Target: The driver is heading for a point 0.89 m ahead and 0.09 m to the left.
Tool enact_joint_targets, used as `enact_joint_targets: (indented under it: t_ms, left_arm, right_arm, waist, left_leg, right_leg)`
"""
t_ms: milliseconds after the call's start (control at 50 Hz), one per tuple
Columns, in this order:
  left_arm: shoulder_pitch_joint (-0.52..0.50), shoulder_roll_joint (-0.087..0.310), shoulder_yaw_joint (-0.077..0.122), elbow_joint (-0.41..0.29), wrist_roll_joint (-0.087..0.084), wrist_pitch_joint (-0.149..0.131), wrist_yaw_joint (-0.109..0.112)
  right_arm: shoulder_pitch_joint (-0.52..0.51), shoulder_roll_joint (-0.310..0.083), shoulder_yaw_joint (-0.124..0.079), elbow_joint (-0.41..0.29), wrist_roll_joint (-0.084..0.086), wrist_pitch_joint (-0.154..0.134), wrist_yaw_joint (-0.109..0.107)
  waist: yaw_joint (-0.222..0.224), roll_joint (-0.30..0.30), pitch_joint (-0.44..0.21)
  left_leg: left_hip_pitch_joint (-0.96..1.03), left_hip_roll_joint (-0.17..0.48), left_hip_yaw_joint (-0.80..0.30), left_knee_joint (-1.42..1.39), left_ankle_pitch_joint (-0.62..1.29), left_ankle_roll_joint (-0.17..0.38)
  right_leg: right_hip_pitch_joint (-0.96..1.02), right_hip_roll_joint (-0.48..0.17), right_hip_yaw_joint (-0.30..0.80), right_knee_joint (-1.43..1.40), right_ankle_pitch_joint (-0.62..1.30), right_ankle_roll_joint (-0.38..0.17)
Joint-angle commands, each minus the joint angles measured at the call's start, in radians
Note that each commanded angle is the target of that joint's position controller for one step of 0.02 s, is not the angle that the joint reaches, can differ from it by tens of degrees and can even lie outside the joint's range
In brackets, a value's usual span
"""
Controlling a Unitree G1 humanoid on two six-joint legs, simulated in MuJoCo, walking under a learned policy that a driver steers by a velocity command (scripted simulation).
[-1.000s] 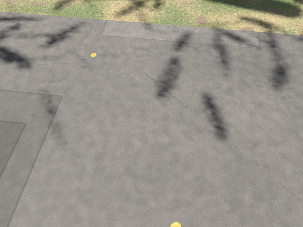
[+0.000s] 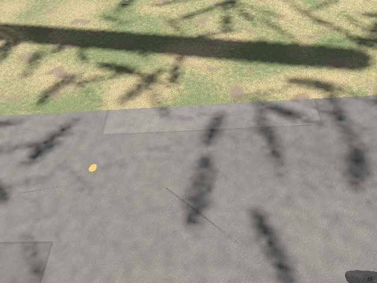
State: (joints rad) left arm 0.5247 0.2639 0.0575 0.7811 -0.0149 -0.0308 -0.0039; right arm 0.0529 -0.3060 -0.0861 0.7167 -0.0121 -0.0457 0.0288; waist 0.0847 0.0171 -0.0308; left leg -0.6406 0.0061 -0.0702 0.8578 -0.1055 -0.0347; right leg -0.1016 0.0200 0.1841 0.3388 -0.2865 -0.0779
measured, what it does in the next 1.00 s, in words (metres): walks ahead: left foot, then right foot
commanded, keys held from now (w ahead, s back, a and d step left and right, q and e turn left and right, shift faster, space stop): e+shift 0.10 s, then shift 0.42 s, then q+shift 0.12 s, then w+q+shift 0.36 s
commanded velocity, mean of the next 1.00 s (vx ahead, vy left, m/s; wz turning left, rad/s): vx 0.30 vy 0.00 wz -0.03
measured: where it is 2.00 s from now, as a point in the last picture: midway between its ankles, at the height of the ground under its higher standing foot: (168, 162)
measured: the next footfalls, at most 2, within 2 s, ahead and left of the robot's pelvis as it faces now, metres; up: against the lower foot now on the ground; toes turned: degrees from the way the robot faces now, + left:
left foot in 0.20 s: +0.29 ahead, +0.11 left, +0.00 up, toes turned -17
right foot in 0.56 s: +0.25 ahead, -0.15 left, +0.00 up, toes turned -13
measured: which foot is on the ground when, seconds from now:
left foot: up 0.00-0.18, down 0.20-0.58, up 0.60-1.00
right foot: down 0.00-0.20, up 0.22-0.54, down 0.56-1.00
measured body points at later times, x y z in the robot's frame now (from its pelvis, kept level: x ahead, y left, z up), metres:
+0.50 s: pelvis +0.19 +0.01 -0.01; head +0.24 +0.00 +0.44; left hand +0.45 +0.21 -0.10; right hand +0.22 -0.28 -0.13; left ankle +0.25 +0.12 -0.75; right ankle +0.20 -0.13 -0.73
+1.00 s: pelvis +0.34 +0.04 -0.03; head +0.35 +0.08 +0.42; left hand +0.39 +0.35 -0.16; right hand +0.53 -0.23 -0.09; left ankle +0.39 +0.14 -0.75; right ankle +0.21 -0.14 -0.75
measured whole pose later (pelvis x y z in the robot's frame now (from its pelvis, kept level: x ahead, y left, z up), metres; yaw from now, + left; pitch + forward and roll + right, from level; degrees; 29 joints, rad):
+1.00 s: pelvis +0.34 +0.04 -0.03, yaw +3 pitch +2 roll -2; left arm 0.36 0.36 0.10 0.72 0.05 -0.04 0.00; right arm 0.16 -0.34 -0.07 0.69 -0.03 0.03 0.10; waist 0.03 -0.05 -0.04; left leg -0.47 0.09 0.12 0.73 -0.35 0.07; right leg -0.01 -0.16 -0.25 0.43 -0.41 0.09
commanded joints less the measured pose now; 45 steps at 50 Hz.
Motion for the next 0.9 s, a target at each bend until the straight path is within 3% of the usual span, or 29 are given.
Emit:
enact_joint_targets:
  t_ms: [20,60,140,160,180,200,220,240,260,280,300,340,360,400,500,520,540,560,580,600,620,640,660,680,720,780,840,860,900]
  left_arm:
    - [0.010,0.157,0.038,-0.059,-0.015,-0.021,0.045]
    - [-0.003,0.207,0.058,-0.063,-0.010,0.003,0.055]
    - [-0.090,0.195,0.064,-0.107,-0.025,0.034,0.065]
    - [-0.135,0.189,0.062,-0.127,-0.025,0.028,0.067]
    - [-0.163,0.164,0.055,-0.144,-0.020,0.020,0.063]
    - [-0.150,0.088,0.031,-0.167,0.005,0.013,0.057]
    - [0.076,-0.004,0.005,-0.172,0.004,0.012,0.049]
    - [0.139,0.144,0.026,-0.123,-0.006,0.018,0.045]
    - [-0.016,0.199,0.042,-0.132,-0.010,0.026,0.045]
    - [-0.113,0.210,0.045,-0.145,0.001,0.032,0.049]
    - [-0.166,0.201,0.045,-0.165,0.015,0.034,0.052]
    - [-0.180,0.127,0.023,-0.184,0.009,0.036,0.041]
    - [-0.183,0.088,0.009,-0.191,0.009,0.033,0.039]
    - [-0.209,0.069,-0.004,-0.199,0.019,0.030,0.038]
    - [-0.276,0.105,0.000,-0.208,0.015,0.050,0.026]
    - [-0.282,0.102,0.002,-0.209,0.020,0.051,0.023]
    - [-0.309,0.089,-0.002,-0.220,0.033,0.051,0.025]
    - [-0.318,0.134,0.005,-0.246,0.047,0.053,0.034]
    - [-0.361,0.195,0.013,-0.271,0.058,0.056,0.041]
    - [-0.376,0.171,0.017,-0.253,0.058,0.056,0.038]
    - [-0.390,0.170,0.022,-0.256,0.050,0.052,0.036]
    - [-0.366,0.185,0.032,-0.246,0.044,0.051,0.039]
    - [-0.314,0.193,0.040,-0.240,0.034,0.048,0.045]
    - [-0.239,0.207,0.049,-0.224,0.023,0.039,0.050]
    - [-0.212,0.191,0.047,-0.203,0.010,0.006,0.058]
    - [-0.272,0.151,0.044,-0.201,0.005,-0.031,0.056]
    - [-0.307,0.168,0.062,-0.195,0.012,-0.049,0.041]
    - [-0.259,0.181,0.057,-0.165,0.077,-0.042,0.024]
    - [-0.299,0.210,0.070,-0.162,0.077,-0.042,0.014]
  right_arm:
    - [-0.286,-0.037,-0.003,-0.144,0.033,-0.087,-0.017]
    - [-0.314,-0.029,-0.002,-0.159,0.019,-0.099,-0.010]
    - [-0.183,-0.082,-0.026,-0.131,0.038,-0.085,-0.003]
    - [-0.105,-0.107,-0.035,-0.114,0.029,-0.086,-0.008]
    - [0.006,-0.133,-0.043,-0.090,0.010,-0.087,-0.015]
    - [0.154,-0.174,-0.041,-0.078,-0.018,-0.085,-0.021]
    - [0.200,-0.203,-0.039,-0.044,-0.030,-0.072,-0.017]
    - [0.153,-0.153,-0.036,-0.056,0.001,-0.058,-0.016]
    - [0.082,-0.068,-0.012,-0.087,0.008,-0.046,-0.024]
    - [0.051,-0.038,0.005,-0.080,0.008,-0.034,-0.024]
    - [0.044,-0.038,0.011,-0.068,0.006,-0.027,-0.025]
    - [0.040,-0.053,0.014,-0.030,-0.007,-0.026,-0.026]
    - [0.036,-0.059,0.014,-0.013,-0.007,-0.027,-0.026]
    - [0.011,-0.086,0.008,0.001,-0.001,-0.020,-0.027]
    - [0.012,-0.114,0.010,0.023,0.023,0.006,-0.022]
    - [0.011,-0.104,0.017,0.027,0.027,0.009,-0.020]
    - [0.041,-0.049,0.040,0.044,0.025,0.007,-0.015]
    - [0.088,-0.013,0.057,0.054,0.007,0.002,-0.005]
    - [0.163,-0.015,0.057,0.060,0.007,-0.001,0.001]
    - [0.144,-0.044,0.051,0.050,0.023,0.006,-0.007]
    - [0.114,-0.098,0.034,0.044,0.032,0.015,-0.015]
    - [0.098,-0.119,0.023,0.037,0.034,0.023,-0.022]
    - [0.110,-0.118,0.018,0.035,0.037,0.033,-0.027]
    - [0.080,-0.123,0.013,0.010,0.040,0.037,-0.022]
    - [0.050,-0.107,0.000,-0.027,0.055,0.038,-0.012]
    - [0.060,-0.068,0.001,-0.030,0.046,0.030,-0.001]
    - [0.062,-0.036,0.012,-0.046,0.046,0.034,0.016]
    - [0.023,-0.053,0.011,-0.069,-0.049,0.063,0.060]
    - [0.022,-0.059,0.006,-0.089,-0.023,0.080,0.090]
  waist:
    - [0.015,-0.157,0.105]
    - [0.017,-0.215,0.069]
    - [-0.047,-0.240,0.002]
    - [-0.088,-0.234,-0.031]
    - [-0.137,-0.205,-0.116]
    - [-0.170,-0.078,-0.296]
    - [-0.054,0.291,-0.440]
    - [-0.045,0.228,-0.416]
    - [-0.085,0.153,-0.249]
    - [-0.094,0.065,-0.161]
    - [-0.091,0.052,-0.109]
    - [-0.056,0.075,-0.062]
    - [-0.047,0.087,-0.064]
    - [-0.042,0.101,-0.099]
    - [-0.053,0.101,-0.112]
    - [-0.043,0.095,-0.093]
    - [-0.045,0.077,-0.071]
    - [-0.058,0.000,-0.071]
    - [-0.115,-0.140,-0.069]
    - [-0.106,-0.221,-0.067]
    - [-0.087,-0.211,-0.008]
    - [-0.070,-0.220,0.013]
    - [-0.040,-0.254,-0.021]
    - [0.004,-0.265,-0.013]
    - [-0.006,-0.206,0.050]
    - [-0.035,-0.157,0.062]
    - [-0.059,-0.125,0.048]
    - [-0.054,-0.075,0.050]
    - [-0.075,-0.162,0.052]
  left_leg:
    - [-0.176,-0.060,-0.019,-0.249,0.044,-0.008]
    - [-0.074,-0.103,0.007,-0.341,0.037,-0.011]
    - [0.243,-0.126,0.011,-0.412,0.078,0.004]
    - [0.337,-0.108,0.016,-0.465,0.137,0.029]
    - [0.502,-0.048,0.000,-0.507,0.247,0.072]
    - [0.819,0.153,-0.171,-0.407,0.446,0.152]
    - [1.110,0.463,-0.613,-0.388,0.748,0.385]
    - [0.997,0.464,-0.658,-0.416,0.504,0.400]
    - [0.850,0.371,-0.457,-0.437,0.472,0.356]
    - [0.719,0.299,-0.315,-0.449,0.496,0.315]
    - [0.616,0.257,-0.257,-0.467,0.536,0.303]
    - [0.471,0.209,-0.167,-0.511,0.590,0.290]
    - [0.449,0.204,-0.140,-0.523,0.620,0.295]
    - [0.415,0.209,-0.103,-0.531,0.651,0.302]
    - [0.367,0.197,-0.075,-0.516,0.295,0.254]
    - [0.335,0.180,-0.071,-0.500,0.165,0.226]
    - [0.269,0.141,-0.079,-0.491,0.014,0.170]
    - [0.195,0.088,-0.065,-0.441,-0.152,0.092]
    - [0.181,0.011,-0.001,-0.371,-0.307,0.043]
    - [0.264,0.014,0.044,-0.333,-0.281,0.021]
    - [0.241,-0.002,0.062,-0.282,-0.231,0.011]
    - [0.186,-0.013,0.077,-0.221,-0.210,0.010]
    - [0.130,-0.027,0.107,-0.119,-0.311,0.012]
    - [0.026,0.016,0.084,0.050,-0.408,0.022]
    - [-0.169,0.089,0.016,0.258,-0.408,0.044]
    - [-0.196,0.128,0.025,0.234,-0.283,0.035]
    - [-0.088,0.146,0.058,0.140,-0.181,0.026]
    - [0.002,0.116,0.103,0.065,-0.180,0.034]
    - [0.123,0.099,0.166,-0.029,-0.191,0.054]
  right_leg:
    - [0.122,-0.155,0.246,-0.078,0.229,-0.111]
    - [0.095,-0.120,0.233,-0.004,0.390,-0.087]
    - [-0.018,-0.106,0.288,0.088,0.519,-0.026]
    - [-0.017,-0.084,0.270,0.167,0.614,0.003]
    - [-0.027,-0.038,0.224,0.315,0.663,0.042]
    - [-0.165,0.020,0.173,0.585,0.322,0.076]
    - [-0.479,0.179,0.104,0.908,-0.496,0.119]
    - [-0.510,0.055,0.082,1.040,-0.399,0.134]
    - [-0.549,0.026,0.025,1.051,-0.322,0.153]
    - [-0.545,-0.002,-0.017,1.012,-0.268,0.160]
    - [-0.524,-0.014,-0.033,0.979,-0.240,0.164]
    - [-0.431,-0.030,-0.057,0.847,-0.217,0.153]
    - [-0.404,-0.032,-0.076,0.747,-0.211,0.152]
    - [-0.310,-0.041,-0.105,0.583,-0.143,0.149]
    - [-0.102,-0.025,-0.144,0.274,0.096,0.115]
    - [-0.041,-0.013,-0.156,0.182,0.154,0.095]
    - [0.051,-0.032,-0.122,0.082,0.183,0.071]
    - [0.145,-0.148,-0.008,0.053,0.307,0.034]
    - [0.102,-0.275,0.065,0.072,0.355,-0.041]
    - [-0.034,-0.278,0.066,0.034,0.185,-0.077]
    - [-0.056,-0.238,0.043,0.024,0.103,-0.063]
    - [-0.038,-0.238,0.038,0.027,0.122,-0.057]
    - [0.012,-0.278,0.077,-0.007,-0.032,-0.078]
    - [0.046,-0.366,0.179,-0.074,-0.253,-0.121]
    - [0.080,-0.433,0.270,-0.151,-0.443,-0.139]
    - [0.100,-0.385,0.104,-0.195,-0.322,-0.089]
    - [0.045,-0.345,-0.089,-0.209,-0.182,-0.060]
    - [-0.018,-0.335,-0.172,-0.221,-0.201,-0.037]
    - [-0.082,-0.310,-0.267,-0.226,-0.258,0.000]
